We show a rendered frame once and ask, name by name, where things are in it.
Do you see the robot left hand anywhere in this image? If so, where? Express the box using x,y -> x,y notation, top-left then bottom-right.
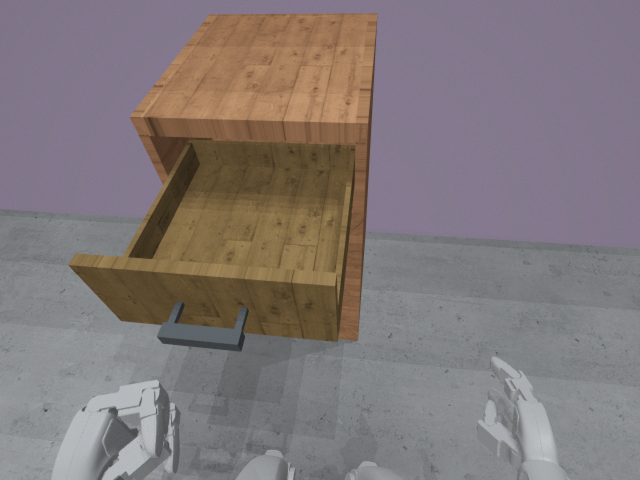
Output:
51,380 -> 181,480

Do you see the robot right hand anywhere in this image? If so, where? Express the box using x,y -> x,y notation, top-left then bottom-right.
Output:
477,357 -> 560,472

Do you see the cabinet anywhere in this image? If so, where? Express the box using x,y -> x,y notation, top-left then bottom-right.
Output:
130,13 -> 378,341

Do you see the left robot thigh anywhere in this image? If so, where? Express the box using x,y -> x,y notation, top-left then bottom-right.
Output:
235,455 -> 296,480

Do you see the drawer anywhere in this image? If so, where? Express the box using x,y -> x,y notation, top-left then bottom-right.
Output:
68,140 -> 355,342

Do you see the handle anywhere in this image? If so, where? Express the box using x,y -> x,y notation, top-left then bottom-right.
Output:
157,301 -> 249,352

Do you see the robot right forearm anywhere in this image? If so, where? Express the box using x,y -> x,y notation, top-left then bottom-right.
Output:
517,460 -> 571,480

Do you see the robot right shin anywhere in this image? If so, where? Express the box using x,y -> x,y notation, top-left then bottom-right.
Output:
357,461 -> 377,470

